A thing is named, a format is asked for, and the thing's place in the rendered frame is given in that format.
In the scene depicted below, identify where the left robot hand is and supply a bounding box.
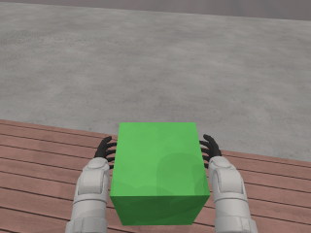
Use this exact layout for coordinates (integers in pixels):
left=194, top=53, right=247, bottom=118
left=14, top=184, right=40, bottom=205
left=93, top=136, right=118, bottom=170

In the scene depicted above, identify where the left robot forearm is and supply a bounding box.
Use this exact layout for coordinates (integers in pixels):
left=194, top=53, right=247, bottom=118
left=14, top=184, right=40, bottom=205
left=65, top=157, right=110, bottom=233

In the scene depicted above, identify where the right robot forearm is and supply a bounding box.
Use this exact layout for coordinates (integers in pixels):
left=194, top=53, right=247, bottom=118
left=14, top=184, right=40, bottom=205
left=208, top=156, right=259, bottom=233

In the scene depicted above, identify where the right robot hand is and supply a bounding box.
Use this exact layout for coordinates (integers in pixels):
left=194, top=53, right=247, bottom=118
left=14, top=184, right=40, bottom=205
left=199, top=134, right=222, bottom=169

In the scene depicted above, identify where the carton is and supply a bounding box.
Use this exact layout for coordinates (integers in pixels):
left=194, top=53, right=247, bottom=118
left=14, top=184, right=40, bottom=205
left=110, top=122, right=211, bottom=226

